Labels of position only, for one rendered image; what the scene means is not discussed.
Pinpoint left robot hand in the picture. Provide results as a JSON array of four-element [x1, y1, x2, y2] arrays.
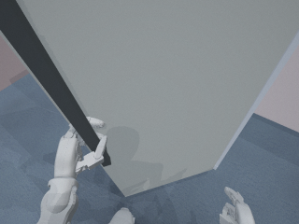
[[54, 117, 107, 179]]

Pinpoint left robot forearm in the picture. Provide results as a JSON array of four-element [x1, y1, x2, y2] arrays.
[[36, 176, 79, 224]]

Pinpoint fridge door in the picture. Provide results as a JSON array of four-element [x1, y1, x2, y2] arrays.
[[0, 0, 299, 197]]

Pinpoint handle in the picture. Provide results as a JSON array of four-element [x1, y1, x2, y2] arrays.
[[0, 0, 111, 167]]

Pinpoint robot left thigh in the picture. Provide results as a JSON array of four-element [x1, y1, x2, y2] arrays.
[[108, 210, 135, 224]]

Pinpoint right robot hand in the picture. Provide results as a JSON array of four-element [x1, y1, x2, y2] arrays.
[[220, 187, 255, 224]]

